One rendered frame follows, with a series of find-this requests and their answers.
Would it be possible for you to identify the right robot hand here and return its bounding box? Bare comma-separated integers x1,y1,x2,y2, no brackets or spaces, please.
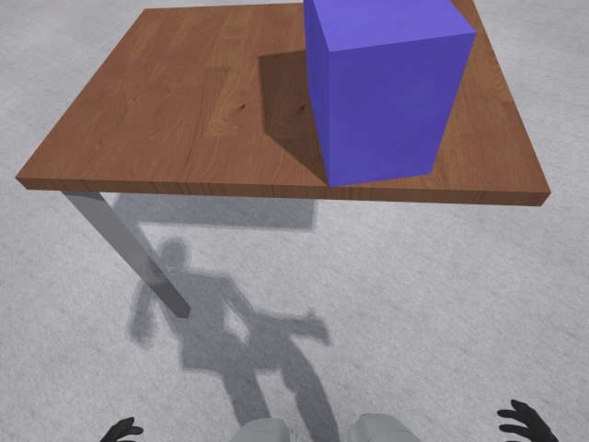
497,400,559,442

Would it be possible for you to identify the left robot thigh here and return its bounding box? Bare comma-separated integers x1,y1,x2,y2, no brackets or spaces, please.
229,418,298,442

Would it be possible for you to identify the robot thigh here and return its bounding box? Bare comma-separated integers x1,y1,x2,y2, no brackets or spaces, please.
229,418,298,442
348,413,421,442

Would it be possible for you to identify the table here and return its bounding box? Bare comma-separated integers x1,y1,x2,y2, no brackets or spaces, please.
15,0,551,319

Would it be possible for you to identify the right robot thigh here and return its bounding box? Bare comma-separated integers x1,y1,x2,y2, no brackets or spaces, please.
348,413,421,442

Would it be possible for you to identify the left robot hand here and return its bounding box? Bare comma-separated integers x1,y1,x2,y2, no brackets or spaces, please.
99,417,144,442

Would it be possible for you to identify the carton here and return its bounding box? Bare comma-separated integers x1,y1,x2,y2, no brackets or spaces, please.
303,0,477,187

